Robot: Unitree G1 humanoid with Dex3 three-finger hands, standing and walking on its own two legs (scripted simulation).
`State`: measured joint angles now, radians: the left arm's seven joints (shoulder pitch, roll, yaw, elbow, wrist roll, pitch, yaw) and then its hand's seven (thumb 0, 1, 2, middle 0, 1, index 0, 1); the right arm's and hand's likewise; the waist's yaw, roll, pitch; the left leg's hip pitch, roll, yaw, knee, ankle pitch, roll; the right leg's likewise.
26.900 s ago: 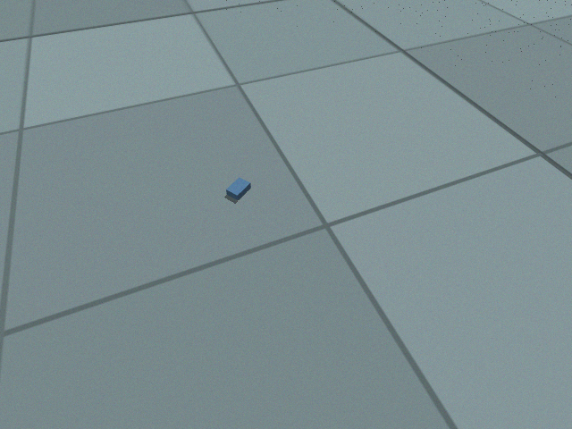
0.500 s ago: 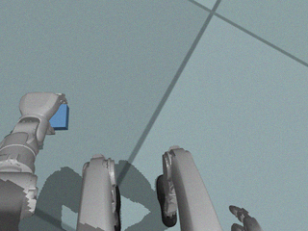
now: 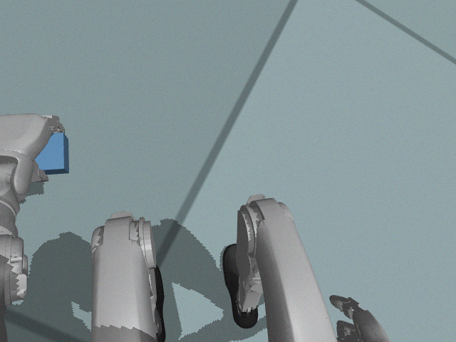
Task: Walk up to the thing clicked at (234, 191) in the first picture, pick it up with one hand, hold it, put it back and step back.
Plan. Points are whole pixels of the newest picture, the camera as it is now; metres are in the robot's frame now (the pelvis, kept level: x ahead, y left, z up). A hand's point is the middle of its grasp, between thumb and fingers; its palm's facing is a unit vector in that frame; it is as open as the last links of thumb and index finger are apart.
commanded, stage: crouch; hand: left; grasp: from above
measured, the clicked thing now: (35, 154) +0.44 +0.30 -0.20
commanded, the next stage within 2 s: lower in 0.30 s
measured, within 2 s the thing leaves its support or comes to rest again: rests again in 1.84 s
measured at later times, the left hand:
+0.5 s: hand (42, 156) +0.44 +0.30 -0.22, palm faces -0.47 -0.03 -0.88, open 9.7 cm
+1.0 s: hand (54, 162) +0.45 +0.30 -0.28, palm faces -0.47 -0.05 -0.88, open 9.7 cm
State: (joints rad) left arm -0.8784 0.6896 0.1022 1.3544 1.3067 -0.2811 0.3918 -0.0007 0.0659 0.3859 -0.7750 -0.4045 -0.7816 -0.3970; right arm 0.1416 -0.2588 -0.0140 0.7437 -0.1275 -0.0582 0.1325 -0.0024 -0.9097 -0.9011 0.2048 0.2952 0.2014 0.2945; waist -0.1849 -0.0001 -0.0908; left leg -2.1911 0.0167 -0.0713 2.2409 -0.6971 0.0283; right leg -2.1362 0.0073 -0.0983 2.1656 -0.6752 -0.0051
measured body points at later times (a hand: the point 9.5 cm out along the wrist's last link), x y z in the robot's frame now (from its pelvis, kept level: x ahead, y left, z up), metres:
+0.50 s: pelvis +0.00 +0.00 -0.05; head +0.25 +0.06 +0.32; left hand +0.47 +0.30 -0.17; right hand +0.05 -0.28 -0.15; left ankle +0.07 +0.11 -0.35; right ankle +0.09 -0.11 -0.35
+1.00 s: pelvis +0.00 +0.00 -0.08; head +0.27 +0.08 +0.28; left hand +0.47 +0.30 -0.23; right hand +0.05 -0.28 -0.17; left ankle +0.07 +0.11 -0.35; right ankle +0.09 -0.11 -0.35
